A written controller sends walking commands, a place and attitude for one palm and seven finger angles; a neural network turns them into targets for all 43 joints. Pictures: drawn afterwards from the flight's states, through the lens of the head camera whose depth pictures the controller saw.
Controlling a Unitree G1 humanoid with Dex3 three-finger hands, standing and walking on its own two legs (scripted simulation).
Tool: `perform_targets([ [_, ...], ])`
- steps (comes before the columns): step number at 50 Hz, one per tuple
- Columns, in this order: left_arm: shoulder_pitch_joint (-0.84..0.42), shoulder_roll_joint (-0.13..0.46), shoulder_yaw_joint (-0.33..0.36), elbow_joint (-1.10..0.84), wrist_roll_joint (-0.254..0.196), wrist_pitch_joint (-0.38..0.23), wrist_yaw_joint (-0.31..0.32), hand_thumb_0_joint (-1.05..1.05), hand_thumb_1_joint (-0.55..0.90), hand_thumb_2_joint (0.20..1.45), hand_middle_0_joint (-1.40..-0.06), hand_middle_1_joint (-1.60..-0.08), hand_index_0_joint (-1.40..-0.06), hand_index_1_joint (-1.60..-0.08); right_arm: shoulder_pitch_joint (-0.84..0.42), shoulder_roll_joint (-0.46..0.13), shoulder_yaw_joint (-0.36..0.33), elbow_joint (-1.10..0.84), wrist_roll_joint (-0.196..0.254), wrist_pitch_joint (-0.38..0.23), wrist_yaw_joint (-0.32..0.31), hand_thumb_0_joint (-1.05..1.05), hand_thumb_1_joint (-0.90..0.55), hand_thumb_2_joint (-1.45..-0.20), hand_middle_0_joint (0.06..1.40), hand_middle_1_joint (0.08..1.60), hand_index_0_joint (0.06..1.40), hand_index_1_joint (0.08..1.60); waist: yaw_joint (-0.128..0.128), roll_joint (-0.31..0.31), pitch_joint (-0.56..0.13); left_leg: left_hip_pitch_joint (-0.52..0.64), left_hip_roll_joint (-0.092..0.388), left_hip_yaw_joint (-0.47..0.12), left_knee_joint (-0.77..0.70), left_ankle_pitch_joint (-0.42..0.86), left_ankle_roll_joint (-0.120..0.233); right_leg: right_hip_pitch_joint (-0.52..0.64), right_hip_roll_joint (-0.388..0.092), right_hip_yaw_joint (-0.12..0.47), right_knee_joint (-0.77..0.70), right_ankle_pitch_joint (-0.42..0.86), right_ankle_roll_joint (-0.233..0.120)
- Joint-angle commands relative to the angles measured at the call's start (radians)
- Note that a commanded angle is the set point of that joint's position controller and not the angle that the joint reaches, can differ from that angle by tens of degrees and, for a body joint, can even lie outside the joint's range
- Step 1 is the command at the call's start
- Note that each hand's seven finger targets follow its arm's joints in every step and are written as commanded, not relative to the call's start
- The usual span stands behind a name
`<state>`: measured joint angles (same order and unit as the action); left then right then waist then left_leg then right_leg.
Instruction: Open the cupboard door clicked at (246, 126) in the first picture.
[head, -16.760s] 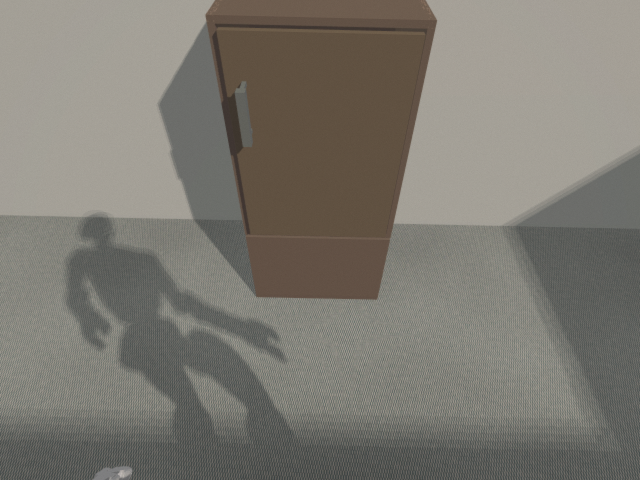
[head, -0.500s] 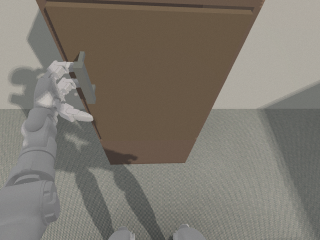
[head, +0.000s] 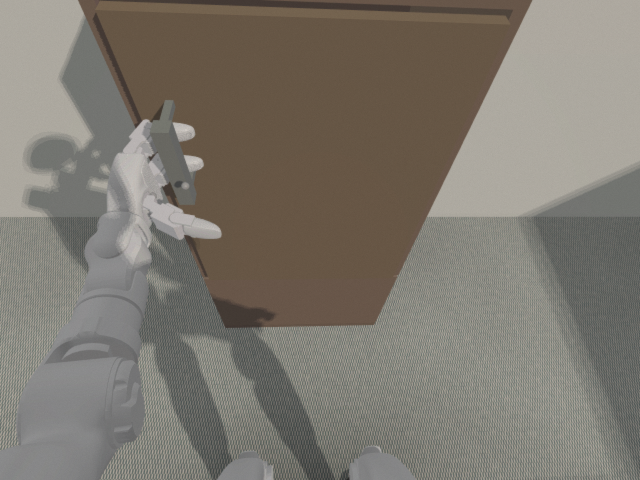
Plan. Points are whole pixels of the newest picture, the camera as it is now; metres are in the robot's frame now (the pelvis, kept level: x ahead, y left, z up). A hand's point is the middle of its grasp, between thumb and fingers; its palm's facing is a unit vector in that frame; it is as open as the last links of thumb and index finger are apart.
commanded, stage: slide the fingers in behind the handle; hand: left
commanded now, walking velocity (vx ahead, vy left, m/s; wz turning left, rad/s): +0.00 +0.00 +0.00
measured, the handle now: (178, 155) +0.51 +0.18 +0.08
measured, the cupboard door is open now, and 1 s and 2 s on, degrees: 0 0 26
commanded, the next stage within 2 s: close the thumb around the handle in 0.38 s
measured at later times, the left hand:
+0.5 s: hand (186, 189) +0.45 +0.16 +0.08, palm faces -0.02 -1.00 +0.00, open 13.9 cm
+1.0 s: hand (185, 185) +0.46 +0.16 +0.08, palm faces -0.01 -1.00 -0.01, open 7.1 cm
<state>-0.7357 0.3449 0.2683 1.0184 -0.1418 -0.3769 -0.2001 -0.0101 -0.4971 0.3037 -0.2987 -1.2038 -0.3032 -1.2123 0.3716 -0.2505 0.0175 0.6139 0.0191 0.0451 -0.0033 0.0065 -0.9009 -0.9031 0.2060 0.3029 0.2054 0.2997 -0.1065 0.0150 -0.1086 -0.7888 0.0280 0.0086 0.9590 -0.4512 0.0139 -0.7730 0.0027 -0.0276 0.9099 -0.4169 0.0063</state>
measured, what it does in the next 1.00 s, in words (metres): stands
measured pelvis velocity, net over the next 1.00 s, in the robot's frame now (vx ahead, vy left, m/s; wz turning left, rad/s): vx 0.00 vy -0.01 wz -0.01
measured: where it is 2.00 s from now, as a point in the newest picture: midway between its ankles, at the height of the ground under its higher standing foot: outside the picture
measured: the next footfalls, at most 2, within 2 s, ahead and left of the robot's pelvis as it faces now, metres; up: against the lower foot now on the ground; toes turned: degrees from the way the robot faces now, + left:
none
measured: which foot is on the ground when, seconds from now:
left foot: down 0.00-1.00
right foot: down 0.00-1.00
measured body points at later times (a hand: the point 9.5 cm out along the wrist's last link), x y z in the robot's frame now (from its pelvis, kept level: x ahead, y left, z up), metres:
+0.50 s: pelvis +0.00 -0.01 +0.00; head +0.08 +0.00 +0.44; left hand +0.45 +0.21 +0.08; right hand +0.04 -0.27 -0.11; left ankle +0.00 +0.11 -0.68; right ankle +0.01 -0.13 -0.68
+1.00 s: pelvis +0.00 -0.01 +0.00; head +0.08 +0.00 +0.44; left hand +0.45 +0.21 +0.09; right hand +0.04 -0.27 -0.11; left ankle +0.00 +0.11 -0.68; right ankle +0.01 -0.13 -0.68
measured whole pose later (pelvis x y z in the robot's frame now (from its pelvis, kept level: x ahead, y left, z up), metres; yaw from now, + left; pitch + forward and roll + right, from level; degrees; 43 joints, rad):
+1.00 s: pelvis +0.00 -0.01 +0.00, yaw +0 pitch +16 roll -1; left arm -0.70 0.35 0.29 1.00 -0.14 -0.39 -0.19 0.00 0.48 0.72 -0.37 -1.31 -0.37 -1.31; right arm 0.39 -0.25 0.01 0.61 0.02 0.05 -0.01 0.01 -0.90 -0.90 0.21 0.30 0.21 0.30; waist -0.11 0.02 -0.11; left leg -0.77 0.03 0.01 0.94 -0.45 0.01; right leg -0.76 0.01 -0.02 0.90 -0.41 0.00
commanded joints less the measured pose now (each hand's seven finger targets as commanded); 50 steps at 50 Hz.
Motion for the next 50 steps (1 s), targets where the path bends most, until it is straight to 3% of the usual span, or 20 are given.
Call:
perform_targets([
  [1, -0.468, 0.2, 0.047, -0.231, -0.002, -0.08, 0.022, 0.0, -0.5, 0.3, -0.3, -1.2, -0.3, -1.2, 0.094, -0.164, -0.064, -0.074, -0.005, -0.028, -0.014, 0.0, -0.9, -0.9, 0.2, 0.3, 0.2, 0.3, -0.013, 0.068, -0.398, 0.296, -0.02, -0.038, -0.112, 0.336, 0.001, 0.131, 0.037, -0.011, -0.091, 0.297, -0.03],
  [4, -0.474, 0.281, 0.103, -0.225, 0.016, -0.093, 0.042, 0.0, -0.5, 0.3, -0.3, -1.2, -0.3, -1.2, 0.094, -0.163, -0.057, -0.073, -0.006, -0.027, -0.02, 0.0, -0.9, -0.9, 0.2, 0.3, 0.2, 0.3, -0.005, 0.05, -0.418, 0.261, -0.023, -0.032, -0.107, 0.33, 0.005, 0.175, 0.036, 0.001, -0.086, 0.317, -0.026],
  [5, -0.467, 0.282, 0.106, -0.221, 0.019, -0.097, 0.046, 0.0, -0.5, 0.3, -0.3, -1.2, -0.3, -1.2, 0.095, -0.161, -0.057, -0.075, -0.007, -0.028, -0.02, 0.0, -0.9, -0.9, 0.2, 0.3, 0.2, 0.3, -0.007, 0.033, -0.42, 0.251, -0.023, -0.028, -0.108, 0.324, 0.007, 0.188, 0.036, 0.003, -0.087, 0.322, -0.023],
  [8, -0.447, 0.292, 0.108, -0.235, 0.024, -0.107, 0.039, 0.0, -0.5, 0.3, -0.3, -1.2, -0.3, -1.2, 0.089, -0.16, -0.055, -0.083, -0.005, -0.03, -0.02, 0.0, -0.9, -0.9, 0.2, 0.3, 0.2, 0.3, 0.001, 0.07, -0.434, 0.256, -0.025, -0.021, -0.106, 0.338, 0.006, 0.201, 0.036, 0.007, -0.084, 0.343, -0.026],
  [10, -0.444, 0.29, 0.109, -0.208, 0.013, -0.099, 0.029, 0.0, -0.5, 0.3, -0.3, -1.2, -0.3, -1.2, 0.089, -0.162, -0.055, -0.079, -0.003, -0.028, -0.024, 0.0, -0.9, -0.9, 0.2, 0.3, 0.2, 0.3, -0.009, 0.032, -0.404, 0.228, -0.024, -0.015, -0.111, 0.305, 0.009, 0.211, 0.037, 0.011, -0.099, 0.332, -0.022],
  [13, -0.419, 0.261, 0.089, -0.217, 0.0, -0.094, 0.005, 0.0, -0.5, 0.3, -0.3, -1.2, -0.3, -1.2, 0.091, -0.162, -0.058, -0.085, 0.0, -0.03, -0.025, 0.0, -0.9, -0.9, 0.2, 0.3, 0.2, 0.3, -0.007, 0.058, -0.418, 0.255, -0.024, -0.015, -0.115, 0.33, 0.007, 0.214, 0.039, 0.007, -0.1, 0.352, -0.025],
  [15, -0.386, 0.214, 0.058, -0.228, -0.013, -0.087, -0.009, 0.0, -0.5, 0.3, -0.3, -1.2, -0.3, -1.2, 0.087, -0.161, -0.061, -0.087, 0.001, -0.03, -0.023, 0.0, -0.9, -0.9, 0.2, 0.3, 0.2, 0.3, -0.003, 0.073, -0.418, 0.278, -0.022, -0.014, -0.115, 0.344, 0.005, 0.198, 0.039, 0.002, -0.105, 0.353, -0.027],
  [17, -0.39, 0.153, 0.011, -0.198, -0.024, -0.076, -0.022, 0.0, -0.5, 0.3, -0.3, -1.2, -0.3, -1.2, 0.093, -0.158, -0.061, -0.081, 0.003, -0.03, -0.021, 0.0, -0.9, -0.9, 0.2, 0.3, 0.2, 0.3, -0.026, 0.043, -0.373, 0.272, -0.023, -0.017, -0.112, 0.34, 0.009, 0.175, 0.043, -0.003, -0.112, 0.348, -0.025],
  [21, -0.397, 0.184, 0.03, -0.171, -0.023, -0.058, -0.02, 0.0, -0.5, 0.3, -0.3, -1.2, -0.3, -1.2, 0.093, -0.168, -0.063, -0.078, 0.003, -0.024, -0.022, 0.0, -0.9, -0.9, 0.2, 0.3, 0.2, 0.3, -0.023, 0.001, -0.33, 0.214, -0.026, -0.017, -0.126, 0.259, 0.012, 0.176, 0.037, 0.001, -0.124, 0.292, -0.022],
  [22, -0.422, 0.21, 0.048, -0.186, -0.02, -0.066, -0.012, 0.0, -0.5, 0.3, -0.3, -1.2, -0.3, -1.2, 0.091, -0.169, -0.064, -0.079, 0.003, -0.025, -0.024, 0.0, -0.9, -0.9, 0.2, 0.3, 0.2, 0.3, -0.021, 0.027, -0.328, 0.223, -0.028, -0.017, -0.121, 0.264, 0.014, 0.167, 0.036, 0.002, -0.121, 0.292, -0.026],
  [24, -0.461, 0.194, 0.03, -0.197, -0.009, -0.077, 0.0, 0.0, -0.5, 0.3, -0.3, -1.2, -0.3, -1.2, 0.084, -0.163, -0.06, -0.075, 0.001, -0.027, -0.023, 0.0, -0.9, -0.9, 0.2, 0.3, 0.2, 0.3, -0.022, 0.058, -0.337, 0.245, -0.026, -0.026, -0.121, 0.265, 0.009, 0.135, 0.034, -0.001, -0.112, 0.271, -0.027],
  [27, -0.47, 0.24, 0.068, -0.213, 0.001, -0.105, 0.023, 0.0, -0.332, 0.372, -0.312, -1.218, -0.312, -1.218, 0.088, -0.166, -0.061, -0.073, -0.004, -0.032, -0.024, 0.0, -0.9, -0.9, 0.2, 0.3, 0.2, 0.3, -0.018, 0.044, -0.372, 0.254, -0.026, -0.032, -0.109, 0.277, 0.01, 0.146, 0.037, 0.001, -0.102, 0.273, -0.027],
  [30, -0.502, 0.222, 0.048, -0.203, 0.012, -0.115, 0.032, 0.0, -0.164, 0.444, -0.324, -1.236, -0.324, -1.236, 0.08, -0.16, -0.057, -0.068, -0.004, -0.036, -0.023, 0.0, -0.9, -0.9, 0.2, 0.3, 0.2, 0.3, -0.027, 0.056, -0.379, 0.244, -0.026, -0.03, -0.108, 0.257, 0.008, 0.14, 0.033, 0.006, -0.098, 0.265, -0.023],
  [34, -0.476, 0.243, 0.064, -0.198, 0.017, -0.11, 0.028, 0.0, 0.06, 0.54, -0.34, -1.26, -0.34, -1.26, 0.085, -0.165, -0.058, -0.071, -0.005, -0.036, -0.022, 0.0, -0.9, -0.9, 0.2, 0.3, 0.2, 0.3, -0.012, 0.077, -0.436, 0.272, -0.027, -0.031, -0.104, 0.305, 0.006, 0.165, 0.035, 0.005, -0.088, 0.301, -0.027],
  [35, -0.449, 0.259, 0.083, -0.184, 0.013, -0.102, 0.027, 0.0, 0.116, 0.564, -0.344, -1.266, -0.344, -1.266, 0.089, -0.167, -0.059, -0.072, -0.004, -0.032, -0.023, 0.0, -0.9, -0.9, 0.2, 0.3, 0.2, 0.3, -0.006, 0.044, -0.437, 0.256, -0.026, -0.028, -0.104, 0.312, 0.006, 0.188, 0.035, 0.004, -0.089, 0.318, -0.026],
  [40, -0.446, 0.196, 0.037, -0.175, -0.003, -0.073, 0.008, 0.0, 0.396, 0.684, -0.364, -1.296, -0.364, -1.296, 0.091, -0.164, -0.059, -0.077, -0.002, -0.027, -0.02, 0.0, -0.9, -0.9, 0.2, 0.3, 0.2, 0.3, -0.024, 0.026, -0.393, 0.244, -0.024, -0.022, -0.108, 0.323, 0.01, 0.179, 0.038, 0.001, -0.1, 0.342, -0.021],
  [43, -0.392, 0.25, 0.093, -0.211, -0.015, -0.078, 0.005, 0.0, 0.564, 0.756, -0.376, -1.314, -0.376, -1.314, 0.094, -0.168, -0.062, -0.087, -0.001, -0.025, -0.02, 0.0, -0.9, -0.9, 0.2, 0.3, 0.2, 0.3, 0.004, 0.025, -0.431, 0.242, -0.028, -0.015, -0.108, 0.354, 0.011, 0.23, 0.038, 0.007, -0.097, 0.382, -0.025],
  [45, -0.391, 0.214, 0.065, -0.237, -0.016, -0.085, 0.0, 0.0, 0.676, 0.804, -0.384, -1.326, -0.384, -1.326, 0.092, -0.16, -0.063, -0.089, -0.001, -0.023, -0.02, 0.0, -0.9, -0.9, 0.2, 0.3, 0.2, 0.3, -0.003, 0.015, -0.422, 0.251, -0.025, -0.014, -0.109, 0.37, 0.011, 0.228, 0.038, 0.005, -0.097, 0.4, -0.023],
  [47, -0.392, 0.175, 0.031, -0.251, -0.016, -0.089, -0.001, 0.0, 0.788, 0.852, -0.392, -1.338, -0.392, -1.338, 0.09, -0.155, -0.062, -0.091, 0.0, -0.026, -0.015, 0.0, -0.9, -0.9, 0.2, 0.3, 0.2, 0.3, -0.01, 0.055, -0.397, 0.271, -0.027, -0.014, -0.105, 0.378, 0.011, 0.2, 0.041, 0.001, -0.098, 0.394, -0.026],
  [50, -0.385, 0.18, 0.033, -0.23, -0.011, -0.085, 0.003, 0.0, 0.9, 0.9, -0.4, -1.35, -0.4, -1.35, 0.092, -0.16, -0.065, -0.081, 0.001, -0.02, -0.015, 0.0, -0.9, -0.9, 0.2, 0.3, 0.2, 0.3, -0.012, 0.027, -0.368, 0.259, -0.023, -0.022, -0.113, 0.339, 0.008, 0.174, 0.04, -0.004, -0.104, 0.346, -0.025],
])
